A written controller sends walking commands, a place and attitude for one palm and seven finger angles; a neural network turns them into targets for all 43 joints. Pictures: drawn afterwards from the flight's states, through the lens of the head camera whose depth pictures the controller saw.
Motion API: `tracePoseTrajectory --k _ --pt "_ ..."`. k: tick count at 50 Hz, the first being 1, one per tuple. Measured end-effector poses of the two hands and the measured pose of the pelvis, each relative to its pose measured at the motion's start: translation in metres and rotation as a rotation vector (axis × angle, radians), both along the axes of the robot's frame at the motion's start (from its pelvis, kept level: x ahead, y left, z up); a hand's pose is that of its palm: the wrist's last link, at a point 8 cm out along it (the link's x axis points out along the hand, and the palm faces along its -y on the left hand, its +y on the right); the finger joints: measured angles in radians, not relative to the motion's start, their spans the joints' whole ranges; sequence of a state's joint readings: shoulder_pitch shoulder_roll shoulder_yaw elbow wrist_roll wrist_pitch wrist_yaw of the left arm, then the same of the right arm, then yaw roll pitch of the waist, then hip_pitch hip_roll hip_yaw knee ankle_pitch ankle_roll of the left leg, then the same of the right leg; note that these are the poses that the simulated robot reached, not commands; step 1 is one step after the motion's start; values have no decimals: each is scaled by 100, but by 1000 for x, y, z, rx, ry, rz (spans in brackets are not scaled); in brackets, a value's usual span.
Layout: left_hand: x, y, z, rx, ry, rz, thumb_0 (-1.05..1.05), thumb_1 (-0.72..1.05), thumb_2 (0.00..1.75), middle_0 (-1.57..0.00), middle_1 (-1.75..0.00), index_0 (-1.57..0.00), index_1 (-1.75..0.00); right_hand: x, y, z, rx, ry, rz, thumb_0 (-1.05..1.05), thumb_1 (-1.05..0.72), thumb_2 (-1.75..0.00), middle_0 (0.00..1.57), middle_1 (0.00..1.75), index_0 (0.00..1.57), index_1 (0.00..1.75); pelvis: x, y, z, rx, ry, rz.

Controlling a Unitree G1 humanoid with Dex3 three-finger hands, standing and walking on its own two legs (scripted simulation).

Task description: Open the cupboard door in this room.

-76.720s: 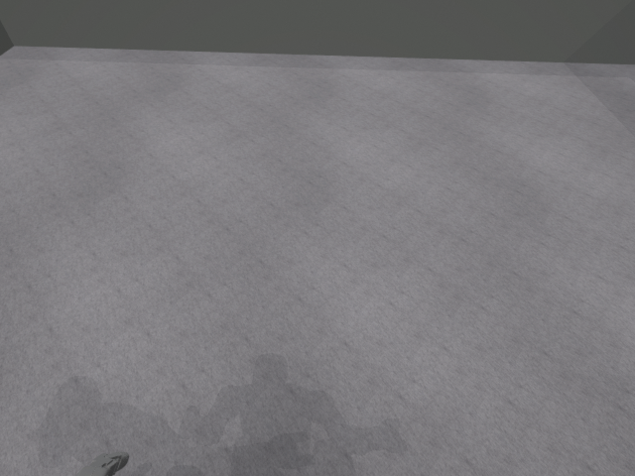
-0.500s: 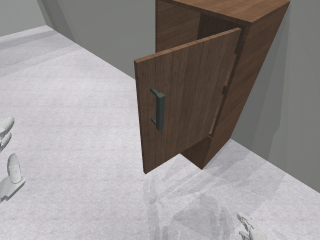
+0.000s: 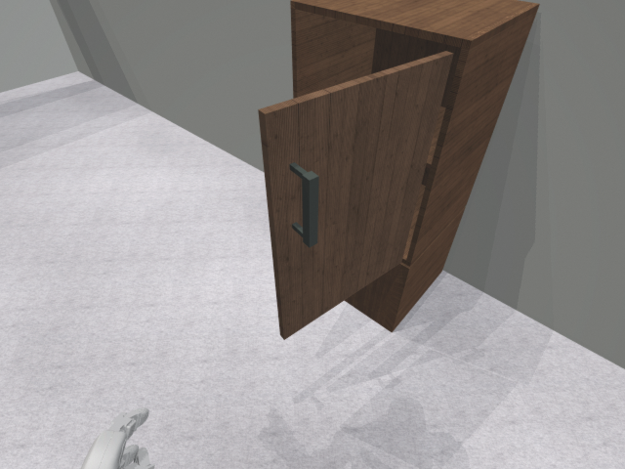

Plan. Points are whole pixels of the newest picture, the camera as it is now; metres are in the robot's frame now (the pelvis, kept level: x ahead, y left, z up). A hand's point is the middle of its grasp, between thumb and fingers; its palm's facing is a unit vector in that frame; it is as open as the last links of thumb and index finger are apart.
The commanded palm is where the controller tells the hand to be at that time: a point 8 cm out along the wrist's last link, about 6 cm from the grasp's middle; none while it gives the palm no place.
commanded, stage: let the arm hang, fingers relaxed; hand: left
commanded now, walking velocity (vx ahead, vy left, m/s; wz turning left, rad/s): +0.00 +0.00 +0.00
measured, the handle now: (303, 205) +0.52 +0.03 +0.07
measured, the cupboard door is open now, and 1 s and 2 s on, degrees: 79 79 79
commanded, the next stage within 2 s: look to check the result in 0.88 s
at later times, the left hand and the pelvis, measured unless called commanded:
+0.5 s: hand out of the picture -0.06 +0.20 -0.14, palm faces +0.06 -0.96 -0.29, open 7.4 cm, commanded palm none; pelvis -0.03 -0.02 +0.03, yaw +2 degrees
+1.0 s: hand out of the picture -0.01 +0.18 -0.14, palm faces +0.02 -0.96 -0.27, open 7.4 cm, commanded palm none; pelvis -0.03 -0.02 +0.03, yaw +1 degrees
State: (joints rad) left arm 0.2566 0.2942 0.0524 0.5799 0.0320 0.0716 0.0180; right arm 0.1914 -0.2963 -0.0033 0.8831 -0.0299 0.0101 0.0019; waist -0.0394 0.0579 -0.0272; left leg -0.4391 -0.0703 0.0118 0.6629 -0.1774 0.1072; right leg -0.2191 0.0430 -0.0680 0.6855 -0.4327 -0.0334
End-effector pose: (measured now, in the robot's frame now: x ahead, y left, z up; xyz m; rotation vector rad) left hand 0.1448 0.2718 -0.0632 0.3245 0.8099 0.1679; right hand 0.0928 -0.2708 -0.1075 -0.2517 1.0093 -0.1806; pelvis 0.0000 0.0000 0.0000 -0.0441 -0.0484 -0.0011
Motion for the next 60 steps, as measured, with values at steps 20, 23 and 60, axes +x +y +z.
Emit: tracePoseTrajectory --k 20,23,60 --pt "-256 -36 -47 -106 777 285 2 90 90 -20 -29 -20 -30 -106 -19 -4 -34 416 -51 1 -91 -90 20 30 20 30 -20 -19 21 30 44 52" --pt "-228 -31 -46 -90 688 264 1 90 90 -20 -29 -20 -30 -91 -5 -8 -6 377 -18 1 -91 -90 20 30 20 30 -27 -17 24 38 31 39" --pt "-173 -41 -40 -81 568 185 1 90 90 -20 -29 -20 -30 -110 -20 -5 16 401 -46 1 -91 -90 20 30 20 30 -30 -29 31 48 20 23"
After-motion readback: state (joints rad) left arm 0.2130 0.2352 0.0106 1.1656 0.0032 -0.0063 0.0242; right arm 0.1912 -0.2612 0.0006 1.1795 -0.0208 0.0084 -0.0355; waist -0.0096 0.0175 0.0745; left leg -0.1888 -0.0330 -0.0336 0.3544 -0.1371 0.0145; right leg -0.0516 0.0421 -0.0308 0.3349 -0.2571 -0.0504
